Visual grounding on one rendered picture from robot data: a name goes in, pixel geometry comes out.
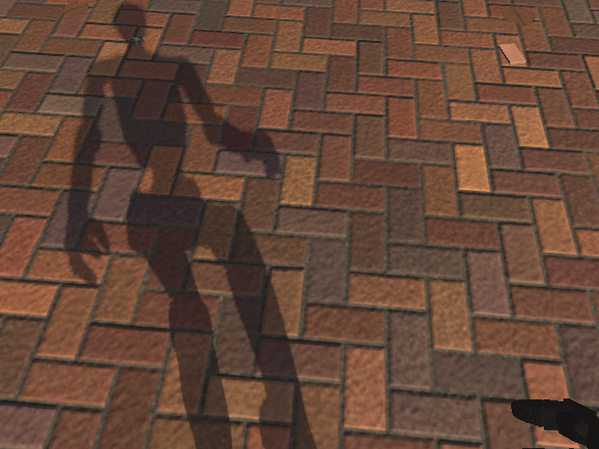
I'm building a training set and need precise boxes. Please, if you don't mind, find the robot right hand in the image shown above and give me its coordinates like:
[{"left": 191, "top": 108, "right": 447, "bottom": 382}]
[{"left": 511, "top": 398, "right": 599, "bottom": 449}]

